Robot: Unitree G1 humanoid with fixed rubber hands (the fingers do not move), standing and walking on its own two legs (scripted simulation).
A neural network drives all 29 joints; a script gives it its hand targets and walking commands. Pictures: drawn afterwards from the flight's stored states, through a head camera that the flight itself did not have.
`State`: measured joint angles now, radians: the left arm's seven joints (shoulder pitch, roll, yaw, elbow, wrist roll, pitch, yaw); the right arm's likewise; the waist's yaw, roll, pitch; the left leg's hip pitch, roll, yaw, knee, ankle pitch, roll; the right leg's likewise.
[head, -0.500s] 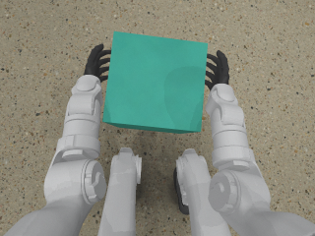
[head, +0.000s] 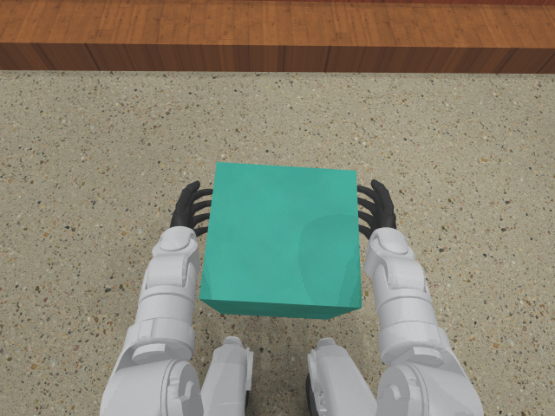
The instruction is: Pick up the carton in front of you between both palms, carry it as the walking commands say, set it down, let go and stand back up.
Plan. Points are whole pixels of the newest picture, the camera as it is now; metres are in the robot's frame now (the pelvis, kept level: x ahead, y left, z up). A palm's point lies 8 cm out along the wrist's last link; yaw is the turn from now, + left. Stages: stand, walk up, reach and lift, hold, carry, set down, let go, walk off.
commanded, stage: reach and lift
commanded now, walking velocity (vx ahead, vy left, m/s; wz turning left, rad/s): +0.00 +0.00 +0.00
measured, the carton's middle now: (279, 251) +0.38 +0.01 -0.11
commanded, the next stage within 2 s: hold in 1.58 s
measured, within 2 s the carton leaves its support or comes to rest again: neither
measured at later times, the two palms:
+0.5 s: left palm (159, 214) +0.34 +0.15 +0.11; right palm (435, 200) +0.35 -0.15 +0.12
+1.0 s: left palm (146, 207) +0.33 +0.15 +0.15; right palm (457, 192) +0.34 -0.15 +0.16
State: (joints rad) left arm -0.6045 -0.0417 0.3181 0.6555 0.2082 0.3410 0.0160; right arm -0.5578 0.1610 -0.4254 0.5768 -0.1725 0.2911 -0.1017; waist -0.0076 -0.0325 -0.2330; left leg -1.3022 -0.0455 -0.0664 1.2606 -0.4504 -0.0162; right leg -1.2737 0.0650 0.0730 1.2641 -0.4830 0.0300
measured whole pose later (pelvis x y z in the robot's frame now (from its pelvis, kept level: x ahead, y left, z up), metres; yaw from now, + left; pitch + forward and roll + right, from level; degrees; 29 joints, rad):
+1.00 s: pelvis +0.03 +0.00 +0.13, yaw +0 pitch -4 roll +0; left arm -0.34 -0.17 0.31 0.39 0.32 0.63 0.00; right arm -0.38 0.19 -0.36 0.42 -0.33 0.58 0.00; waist 0.00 -0.01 0.01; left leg -0.19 -0.02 -0.08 0.46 -0.20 -0.01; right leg -0.17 0.03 0.09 0.47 -0.23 0.01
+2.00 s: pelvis +0.04 +0.00 +0.13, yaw +0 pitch -7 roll +0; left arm -0.28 -0.16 0.22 0.26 0.30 0.78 0.00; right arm -0.32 0.17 -0.27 0.28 -0.30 0.74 0.00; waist 0.00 -0.01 0.01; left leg -0.07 -0.02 -0.08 0.38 -0.18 -0.01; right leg -0.06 0.02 0.09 0.39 -0.21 0.01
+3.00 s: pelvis +0.47 -0.05 +0.11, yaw -1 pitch +4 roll -1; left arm -0.17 -0.14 0.09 -0.27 0.12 1.21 0.08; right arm -0.18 0.14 -0.14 -0.29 -0.11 1.19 -0.10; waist 0.00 0.04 -0.09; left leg -0.27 0.11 0.07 1.03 -0.46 -0.02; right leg -0.44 -0.05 -0.27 0.57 -0.20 -0.09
